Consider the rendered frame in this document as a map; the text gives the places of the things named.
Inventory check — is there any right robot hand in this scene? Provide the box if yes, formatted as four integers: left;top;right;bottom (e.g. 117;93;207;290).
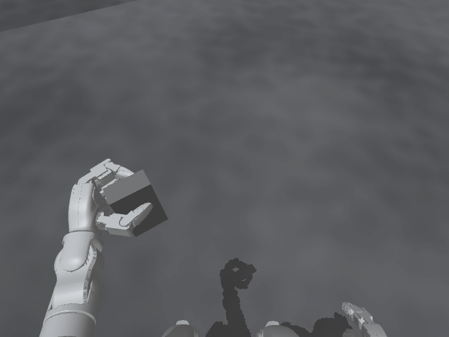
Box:
342;302;387;337

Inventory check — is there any left robot hand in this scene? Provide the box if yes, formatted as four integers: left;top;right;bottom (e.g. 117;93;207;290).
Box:
68;159;153;237

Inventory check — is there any left robot arm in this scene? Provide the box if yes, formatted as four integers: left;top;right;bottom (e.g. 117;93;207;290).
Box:
39;230;105;337

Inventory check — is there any carton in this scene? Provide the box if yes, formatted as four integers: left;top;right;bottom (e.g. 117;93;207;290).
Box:
103;169;168;237

